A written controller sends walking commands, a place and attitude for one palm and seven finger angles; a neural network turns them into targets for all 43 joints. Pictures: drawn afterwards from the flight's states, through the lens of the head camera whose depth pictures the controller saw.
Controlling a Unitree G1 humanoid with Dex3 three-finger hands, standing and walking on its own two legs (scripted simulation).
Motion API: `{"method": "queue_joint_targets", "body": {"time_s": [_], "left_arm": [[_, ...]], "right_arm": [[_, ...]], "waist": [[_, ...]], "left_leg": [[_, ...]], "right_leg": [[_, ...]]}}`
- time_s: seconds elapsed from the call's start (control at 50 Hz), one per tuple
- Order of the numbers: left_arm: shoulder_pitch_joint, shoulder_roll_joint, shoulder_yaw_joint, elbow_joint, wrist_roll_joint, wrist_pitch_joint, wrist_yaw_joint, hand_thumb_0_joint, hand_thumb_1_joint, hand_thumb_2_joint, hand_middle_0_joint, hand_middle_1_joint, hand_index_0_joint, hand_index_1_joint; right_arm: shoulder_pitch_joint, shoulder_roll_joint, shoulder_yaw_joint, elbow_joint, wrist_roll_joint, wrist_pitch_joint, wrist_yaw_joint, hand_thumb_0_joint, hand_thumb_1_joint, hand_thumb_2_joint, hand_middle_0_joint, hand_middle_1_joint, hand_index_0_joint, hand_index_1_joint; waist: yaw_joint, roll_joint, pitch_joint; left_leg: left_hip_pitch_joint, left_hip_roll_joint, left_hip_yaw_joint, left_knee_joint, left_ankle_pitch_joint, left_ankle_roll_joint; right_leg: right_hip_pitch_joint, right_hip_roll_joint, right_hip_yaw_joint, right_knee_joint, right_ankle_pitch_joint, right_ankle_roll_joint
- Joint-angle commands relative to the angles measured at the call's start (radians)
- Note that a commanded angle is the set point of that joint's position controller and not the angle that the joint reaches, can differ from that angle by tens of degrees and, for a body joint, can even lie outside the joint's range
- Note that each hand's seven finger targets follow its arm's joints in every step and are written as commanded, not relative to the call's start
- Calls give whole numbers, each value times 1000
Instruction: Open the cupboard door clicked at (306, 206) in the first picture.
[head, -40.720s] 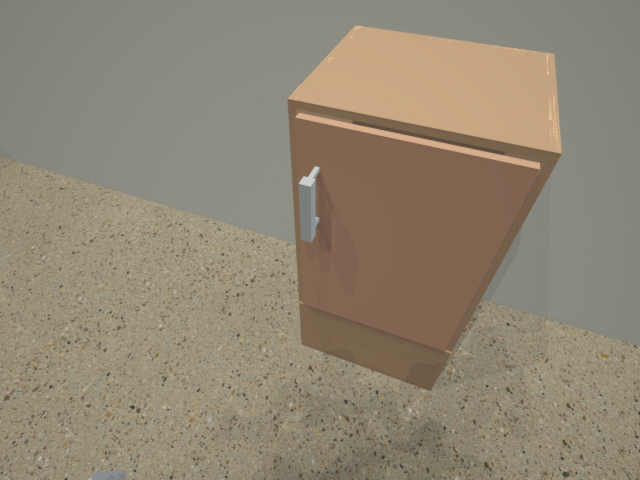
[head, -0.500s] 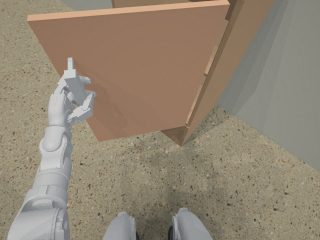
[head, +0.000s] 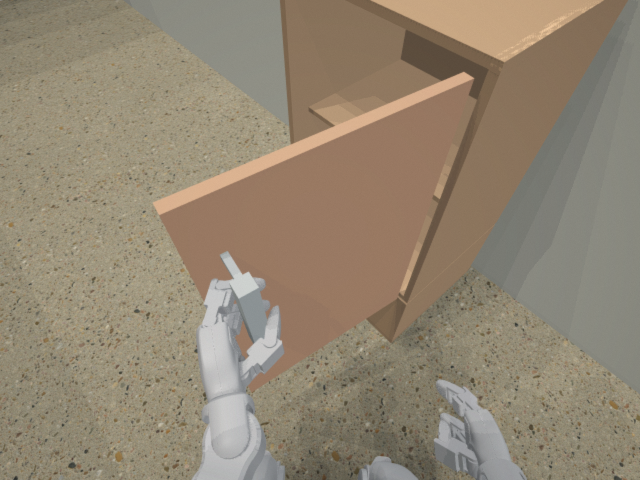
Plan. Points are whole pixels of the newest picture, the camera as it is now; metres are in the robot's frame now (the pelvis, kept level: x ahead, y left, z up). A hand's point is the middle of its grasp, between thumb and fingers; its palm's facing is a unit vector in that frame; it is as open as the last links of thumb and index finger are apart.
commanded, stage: open thumb and fingers to let go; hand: left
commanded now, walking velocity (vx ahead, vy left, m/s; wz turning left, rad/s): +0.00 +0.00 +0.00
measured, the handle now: (245, 302) +0.33 +0.12 +0.03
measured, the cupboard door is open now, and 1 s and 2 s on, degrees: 82 83 85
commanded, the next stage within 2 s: slide the hand sideways off the handle in 0.92 s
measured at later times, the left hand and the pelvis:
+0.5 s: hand (278, 338) +0.28 +0.07 +0.02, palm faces +0.35 -0.94 +0.00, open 10.2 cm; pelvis -0.01 -0.02 -0.01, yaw +2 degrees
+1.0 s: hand (277, 345) +0.28 +0.07 +0.02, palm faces +0.28 -0.96 -0.01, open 14.8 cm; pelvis -0.02 +0.01 -0.01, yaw +1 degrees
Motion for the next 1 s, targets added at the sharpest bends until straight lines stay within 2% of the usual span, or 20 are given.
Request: {"method": "queue_joint_targets", "body": {"time_s": [0.0, 0.06, 0.08, 0.12, 0.16, 0.18, 0.24, 0.26, 0.34, 0.48, 0.52, 0.58, 0.6, 0.66, 0.7, 0.74, 0.78, 0.8, 0.88, 0.98], "left_arm": [[-88, -10, 10, -206, 24, -77, 54, 0, 900, 900, -400, -1350, -400, -1350], [-142, -57, -62, -207, 57, -81, 59, 0, 900, 900, -400, -1350, -400, -1350], [-199, -76, -86, -189, 60, -77, 62, 0, 900, 900, -400, -1350, -400, -1350], [-180, -39, -51, -188, 51, -77, 62, 0, 760, 840, -390, -1335, -390, -1335], [-171, -8, -21, -192, 35, -69, 58, 0, 620, 780, -380, -1320, -380, -1320], [-185, -18, -33, -203, 32, -68, 53, 0, 550, 750, -375, -1313, -375, -1313], [-203, -6, -18, -180, 8, -60, 39, 0, 340, 660, -360, -1290, -360, -1290], [-225, 9, -6, -199, 1, -64, 36, 0, 270, 630, -355, -1283, -355, -1283], [-213, -3, -8, -191, -15, -76, 31, 0, -10, 510, -335, -1253, -335, -1253], [-228, -22, -28, -154, 12, -82, 44, 0, -500, 300, -300, -1200, -300, -1200], [-259, -35, -39, -169, 19, -81, 53, 0, -500, 300, -300, -1200, -300, -1200], [-249, -26, -25, -147, 27, -69, 65, 0, -500, 300, -275, -1050, -275, -1050], [-247, -38, -31, -166, 26, -68, 69, 0, -500, 300, -267, -1000, -267, -1000], [-206, -30, -24, -177, 32, -58, 74, 0, -500, 300, -242, -850, -242, -850], [-194, -58, -50, -198, 38, -56, 76, 0, -500, 300, -225, -750, -225, -750], [-209, -83, -78, -194, 47, -51, 80, 0, -500, 300, -208, -650, -208, -650], [-220, -99, -94, -189, 48, -44, 83, 0, -500, 300, -192, -550, -192, -550], [-220, -82, -75, -195, 45, -43, 87, 0, -500, 300, -183, -500, -183, -500], [-219, -90, -70, -191, 39, -27, 97, 0, -500, 300, -150, -300, -150, -300], [-240, -126, -100, -185, 44, -6, 102, 0, -500, 300, -150, -300, -150, -300]], "right_arm": [[-22, -111, -48, -106, -5, -66, -12, 0, -900, -900, 200, 300, 200, 300], [-22, -114, -48, -98, -10, -91, -13, 0, -900, -900, 200, 300, 200, 300], [-23, -117, -48, -89, -10, -100, -14, 0, -900, -900, 200, 300, 200, 300], [-19, -119, -54, -87, -8, -106, -18, 0, -900, -900, 200, 300, 200, 300], [-11, -119, -57, -88, -2, -106, -24, 0, -900, -900, 200, 300, 200, 300], [-14, -119, -58, -84, -1, -106, -25, 0, -900, -900, 200, 300, 200, 300], [-13, -124, -59, -79, 5, -105, -32, 0, -900, -900, 200, 300, 200, 300], [-13, -125, -61, -78, 5, -105, -34, 0, -900, -900, 200, 300, 200, 300], [-10, -129, -63, -73, 9, -111, -30, 0, -900, -900, 200, 300, 200, 300], [-8, -136, -68, -75, 5, -115, -24, 0, -900, -900, 200, 300, 200, 300], [-5, -136, -68, -79, 4, -117, -21, 0, -900, -900, 200, 300, 200, 300], [-2, -135, -66, -81, 3, -114, -23, 0, -900, -900, 200, 300, 200, 300], [1, -134, -66, -87, 1, -115, -22, 0, -900, -900, 200, 300, 200, 300], [7, -133, -64, -95, 0, -114, -22, 0, -900, -900, 200, 300, 200, 300], [0, -129, -61, -99, -1, -113, -19, 0, -900, -900, 200, 300, 200, 300], [-4, -130, -58, -100, -1, -117, -16, 0, -900, -900, 200, 300, 200, 300], [-8, -131, -55, -101, -3, -121, -16, 0, -900, -900, 200, 300, 200, 300], [-12, -131, -57, -101, -2, -121, -17, 0, -900, -900, 200, 300, 200, 300], [-18, -127, -52, -102, -1, -120, -17, 0, -900, -900, 200, 300, 200, 300], [-26, -127, -49, -103, 1, -121, -14, 0, -900, -900, 200, 300, 200, 300]], "waist": [[-13, -77, -211], [-33, -80, -222], [-51, -89, -212], [-28, -93, -260], [-22, -131, -281], [-26, -119, -294], [-32, -156, -253], [-27, -156, -271], [-23, -136, -267], [-26, -119, -257], [-24, -93, -272], [-22, -105, -262], [-14, -94, -285], [-2, -93, -295], [-3, -69, -289], [-17, -60, -254], [-23, -70, -251], [-16, -71, -249], [-7, -70, -264], [-17, -69, -246]], "left_leg": [[43, -52, -15, -71, 216, 22], [30, -54, -21, -48, 190, 24], [21, -53, -25, -37, 174, 25], [3, -56, -25, -32, 172, 22], [-20, -58, -26, -29, 178, 19], [-25, -59, -24, -25, 179, 20], [-53, -59, -26, -26, 148, 20], [-57, -59, -28, -24, 150, 19], [-40, -58, -28, -34, 149, 20], [-14, -56, -23, -40, 148, 27], [7, -56, -21, -46, 155, 28], [18, -54, -21, -53, 169, 29], [27, -55, -20, -57, 179, 30], [44, -54, -22, -66, 212, 28], [65, -52, -20, -70, 226, 28], [73, -48, -25, -74, 212, 28], [71, -47, -30, -72, 203, 29], [70, -47, -31, -73, 195, 27], [72, -50, -33, -77, 200, 26], [76, -47, -38, -77, 192, 25]], "right_leg": [[219, -32, 117, -183, 384, 54], [192, -43, 136, -188, 339, 55], [169, -52, 144, -195, 321, 61], [210, -63, 167, -198, 322, 64], [266, -75, 200, -210, 366, 71], [277, -83, 212, -211, 389, 77], [280, -95, 235, -242, 342, 86], [297, -96, 243, -241, 338, 83], [275, -91, 222, -234, 318, 80], [211, -71, 179, -217, 249, 64], [197, -62, 158, -205, 245, 58], [190, -51, 133, -194, 256, 52], [197, -47, 124, -184, 267, 51], [212, -36, 104, -169, 316, 44], [190, -29, 83, -155, 323, 39], [149, -23, 66, -154, 290, 36], [132, -19, 58, -149, 269, 35], [131, -19, 59, -151, 254, 34], [135, -14, 53, -145, 248, 31], [106, -10, 39, -139, 225, 30]]}}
